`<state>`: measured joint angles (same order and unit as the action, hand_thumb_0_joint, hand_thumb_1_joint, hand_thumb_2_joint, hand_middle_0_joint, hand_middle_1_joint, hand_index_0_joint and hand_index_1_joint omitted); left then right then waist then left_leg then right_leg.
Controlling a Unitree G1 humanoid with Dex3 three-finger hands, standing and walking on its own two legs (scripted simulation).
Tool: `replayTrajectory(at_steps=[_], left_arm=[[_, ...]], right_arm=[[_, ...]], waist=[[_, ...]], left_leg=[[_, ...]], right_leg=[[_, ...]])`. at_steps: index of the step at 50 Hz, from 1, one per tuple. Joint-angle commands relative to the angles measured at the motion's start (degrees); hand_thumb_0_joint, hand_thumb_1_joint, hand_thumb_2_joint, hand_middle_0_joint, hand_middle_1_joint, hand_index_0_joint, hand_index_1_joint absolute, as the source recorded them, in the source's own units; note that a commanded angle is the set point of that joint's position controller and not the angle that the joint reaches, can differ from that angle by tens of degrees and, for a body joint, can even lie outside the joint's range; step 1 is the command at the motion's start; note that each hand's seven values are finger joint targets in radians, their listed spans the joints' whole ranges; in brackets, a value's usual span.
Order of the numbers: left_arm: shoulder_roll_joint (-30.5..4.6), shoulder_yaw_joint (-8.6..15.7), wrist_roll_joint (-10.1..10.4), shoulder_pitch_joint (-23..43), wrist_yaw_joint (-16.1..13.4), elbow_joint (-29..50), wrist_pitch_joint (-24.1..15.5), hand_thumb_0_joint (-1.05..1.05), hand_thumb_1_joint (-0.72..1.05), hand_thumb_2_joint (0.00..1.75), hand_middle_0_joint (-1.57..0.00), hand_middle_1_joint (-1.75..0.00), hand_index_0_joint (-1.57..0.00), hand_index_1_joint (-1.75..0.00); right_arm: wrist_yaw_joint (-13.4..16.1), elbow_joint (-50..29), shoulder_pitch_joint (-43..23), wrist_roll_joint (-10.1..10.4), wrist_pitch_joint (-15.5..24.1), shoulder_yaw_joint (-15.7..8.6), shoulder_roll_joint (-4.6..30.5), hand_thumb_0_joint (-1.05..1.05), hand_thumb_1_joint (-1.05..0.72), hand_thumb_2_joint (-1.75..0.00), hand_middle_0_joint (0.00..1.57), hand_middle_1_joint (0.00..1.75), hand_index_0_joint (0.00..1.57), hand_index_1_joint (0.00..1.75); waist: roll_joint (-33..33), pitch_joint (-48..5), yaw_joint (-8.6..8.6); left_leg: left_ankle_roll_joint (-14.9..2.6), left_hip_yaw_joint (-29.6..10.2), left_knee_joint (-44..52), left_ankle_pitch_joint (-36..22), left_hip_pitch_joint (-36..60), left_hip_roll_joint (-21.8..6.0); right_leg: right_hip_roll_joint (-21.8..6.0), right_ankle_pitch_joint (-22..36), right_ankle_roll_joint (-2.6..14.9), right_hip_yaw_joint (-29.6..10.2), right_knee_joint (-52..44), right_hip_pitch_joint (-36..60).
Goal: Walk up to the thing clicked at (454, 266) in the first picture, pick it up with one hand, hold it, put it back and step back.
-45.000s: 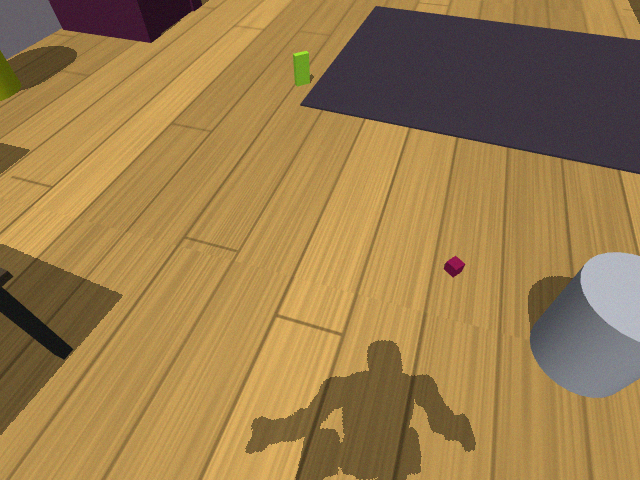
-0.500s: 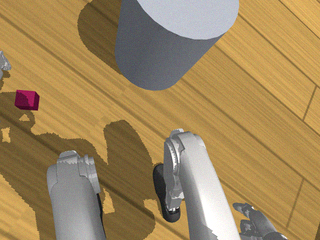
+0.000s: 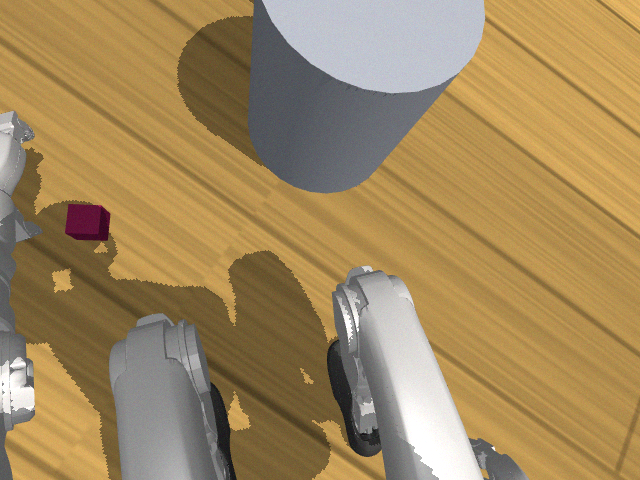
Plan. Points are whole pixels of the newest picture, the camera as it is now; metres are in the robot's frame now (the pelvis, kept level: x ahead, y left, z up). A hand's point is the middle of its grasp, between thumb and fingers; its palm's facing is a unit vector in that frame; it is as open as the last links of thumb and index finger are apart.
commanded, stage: home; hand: left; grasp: from above
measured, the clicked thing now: (88, 223) +0.51 +0.29 -0.34
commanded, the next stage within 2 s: none
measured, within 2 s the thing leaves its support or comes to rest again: neither
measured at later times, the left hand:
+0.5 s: hand out of the picture +0.29 +0.24 +0.08, palm faces -0.14 -0.82 -0.56, open 7.5 cm
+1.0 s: hand out of the picture +0.24 +0.20 +0.29, palm faces +0.18 -0.96 -0.21, open 7.4 cm
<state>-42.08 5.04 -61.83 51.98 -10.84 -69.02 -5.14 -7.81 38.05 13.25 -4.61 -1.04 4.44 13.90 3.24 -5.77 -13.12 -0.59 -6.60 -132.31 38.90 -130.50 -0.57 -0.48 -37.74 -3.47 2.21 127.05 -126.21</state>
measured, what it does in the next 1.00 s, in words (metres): rises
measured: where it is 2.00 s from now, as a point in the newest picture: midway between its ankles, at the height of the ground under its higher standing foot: (290, 441)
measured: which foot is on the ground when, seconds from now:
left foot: down 0.00-1.00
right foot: down 0.00-1.00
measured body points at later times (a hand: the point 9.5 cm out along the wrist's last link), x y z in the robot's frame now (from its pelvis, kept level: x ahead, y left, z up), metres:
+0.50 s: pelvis +0.01 +0.00 +0.19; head +0.15 +0.04 +0.61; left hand +0.30 +0.28 +0.12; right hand +0.24 -0.24 +0.10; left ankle +0.07 +0.12 -0.33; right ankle +0.10 -0.14 -0.33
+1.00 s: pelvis +0.08 +0.00 +0.34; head +0.11 +0.01 +0.79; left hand +0.22 +0.25 +0.30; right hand +0.24 -0.23 +0.26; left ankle +0.07 +0.12 -0.33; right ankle +0.10 -0.14 -0.33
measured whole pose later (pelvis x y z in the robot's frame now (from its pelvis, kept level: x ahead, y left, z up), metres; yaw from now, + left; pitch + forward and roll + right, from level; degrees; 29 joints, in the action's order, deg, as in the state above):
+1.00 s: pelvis +0.08 +0.00 +0.34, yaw +7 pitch +14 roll -3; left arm -12.8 2.5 4.4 -25.5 -3.7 5.8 26.6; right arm 10.1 30.3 18.0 2.2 9.2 2.8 12.3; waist 3.1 -11.0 -4.2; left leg 0.5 -3.2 -62.5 29.3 -47.0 -2.2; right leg -0.9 -27.7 -1.5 3.1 58.1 -44.1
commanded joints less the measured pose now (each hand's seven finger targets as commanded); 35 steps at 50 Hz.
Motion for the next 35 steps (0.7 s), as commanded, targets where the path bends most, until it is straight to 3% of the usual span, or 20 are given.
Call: replayTrajectory(at_steps=[1, 5, 9, 13, 17, 18, 20, 21, 23, 25, 28, 35], left_arm=[[-12.6, 4.3, 10.3, 2.4, 3.7, 24.4, 1.6, 0.0, 0.34, 0.85, -0.2, -0.45, -0.19, -0.46], [-7.2, 4.6, 20.2, -6.3, 6.9, 37.4, 3.8, 0.0, 0.64, 0.85, -0.19, -0.33, -0.19, -0.34], [-1.8, 2.7, 26.7, -14.3, 8.5, 45.6, 5.9, 0.0, 0.9, 0.9, -0.2, -0.3, -0.2, -0.3], [1.2, 2.4, 32.4, -19.7, 8.4, 53.5, 8.4, 0.0, 0.9, 0.9, -0.2, -0.3, -0.2, -0.3], [5.1, 1.6, 37.4, -25.7, 7.4, 57.9, 11.5, 0.0, 0.9, 0.9, -0.2, -0.3, -0.2, -0.3], [7.1, 0.4, 38.4, -29.0, 7.4, 57.4, 12.4, 0.0, 0.9, 0.9, -0.2, -0.3, -0.2, -0.3], [8.4, 0.7, 41.4, -31.5, 7.0, 60.1, 13.9, 0.0, 0.9, 0.9, -0.2, -0.3, -0.2, -0.3], [10.4, -0.3, 42.8, -34.9, 7.0, 58.7, 14.7, 0.0, 0.9, 0.9, -0.2, -0.3, -0.2, -0.3], [10.3, 0.3, 45.6, -36.5, 6.6, 64.0, 16.0, 0.0, 0.9, 0.9, -0.2, -0.3, -0.2, -0.3], [12.5, -0.3, 49.1, -41.3, 6.3, 64.6, 17.6, 0.0, 0.9, 0.9, -0.2, -0.3, -0.2, -0.3], [13.2, 0.8, 53.8, -45.1, 5.7, 67.2, 19.3, 0.0, 0.9, 0.9, -0.2, -0.3, -0.2, -0.3], [18.7, 0.5, 60.1, -57.4, 5.1, 72.6, 24.1, 0.0, 0.9, 0.9, -0.2, -0.3, -0.2, -0.3]], right_arm=[[1.5, -4.5, 10.5, 1.8, -0.4, -8.2, 16.6, 0.0, -0.9, -0.9, 0.2, 0.3, 0.2, 0.3], [3.1, -6.3, 7.6, 3.5, -0.8, -8.7, 14.2, 0.0, -0.9, -0.9, 0.2, 0.3, 0.2, 0.3], [4.3, -7.5, 4.4, 4.4, -0.2, -9.5, 12.3, 0.0, -0.9, -0.9, 0.2, 0.3, 0.2, 0.3], [5.7, -8.9, 1.9, 5.2, 1.0, -10.0, 11.9, 0.0, -0.9, -0.9, 0.2, 0.3, 0.2, 0.3], [7.5, -9.6, -1.4, 6.1, 2.9, -9.4, 11.3, 0.0, -0.9, -0.9, 0.2, 0.3, 0.2, 0.3], [8.0, -9.8, -2.2, 6.3, 3.5, -9.2, 11.0, 0.0, -0.9, -0.9, 0.2, 0.3, 0.2, 0.3], [8.9, -10.2, -3.7, 6.6, 4.6, -8.9, 10.8, 0.0, -0.9, -0.9, 0.2, 0.3, 0.2, 0.3], [9.2, -10.0, -4.4, 6.7, 5.1, -8.6, 10.6, 0.0, -0.9, -0.9, 0.2, 0.3, 0.2, 0.3], [9.9, -11.5, -4.9, 7.0, 5.9, -8.2, 10.0, 0.0, -0.9, -0.9, 0.2, 0.3, 0.2, 0.3], [10.6, -11.8, -5.4, 7.0, 6.7, -7.7, 9.2, 0.0, -0.9, -0.9, 0.2, 0.3, 0.2, 0.3], [11.7, -12.4, -5.6, 7.1, 7.9, -7.1, 8.6, 0.0, -0.9, -0.9, 0.2, 0.3, 0.2, 0.3], [14.6, -13.7, -3.2, 7.1, 10.0, -5.3, 6.3, 0.0, -0.9, -0.9, 0.2, 0.3, 0.2, 0.3]], waist=[[12.4, -45.9, 5.18], [6.0, -43.8, 5.78], [3.9, -40.7, 6.4], [6.8, -38.5, 7.86], [6.5, -34.7, 7.54], [7.1, -32.0, 7.73], [6.9, -31.0, 7.77], [6.7, -28.2, 7.52], [6.9, -30.3, 7.67], [5.1, -27.2, 7.33], [5.2, -26.4, 7.94], [2.7, -21.6, 8.11]], left_leg=[[-0.79, 4.2, 20.8, -13.7, 37.2, 1.2], [-1.72, 3.6, 25.3, -10.8, 37.0, 0.9], [-1.91, 4.0, 30.1, -9.6, 40.0, 0.4], [-1.05, 2.7, 37.3, -6.7, 48.6, -0.4], [-0.61, 0.9, 44.5, -2.4, 54.9, -0.6], [-0.36, 0.3, 46.9, -1.2, 56.2, -0.7], [-0.2, -0.8, 50.0, -0.2, 59.9, -0.7], [-0.02, -1.0, 51.4, -0.8, 60.9, -0.8], [-0.11, -0.2, 53.2, -2.5, 64.9, -0.5], [-0.28, 0.4, 55.6, -3.7, 66.2, -0.3], [-0.02, 0.2, 59.3, -6.5, 71.7, -0.5], [0.05, 0.8, 68.2, -11.8, 80.3, -0.4]], right_leg=[[1.6, 13.7, 5.74, 4.4, -17.7, 29.3], [2.0, 12.5, 5.07, 3.4, -23.1, 34.1], [1.6, 11.8, 4.71, 2.0, -28.8, 39.3], [1.2, 9.2, 4.89, 1.7, -33.5, 41.2], [0.9, 6.4, 4.7, 1.3, -38.5, 44.4], [1.0, 5.6, 4.7, 1.5, -39.6, 44.7], [0.9, 5.1, 4.59, 1.2, -42.0, 46.3], [0.8, 5.5, 4.53, 1.2, -42.8, 46.6], [0.8, 6.6, 4.56, 0.6, -46.2, 51.3], [0.7, 7.0, 4.43, 0.3, -49.6, 54.6], [0.7, 9.0, 4.4, 0.1, -53.3, 59.2], [1.0, 13.3, 4.24, -0.1, -64.0, 71.6]])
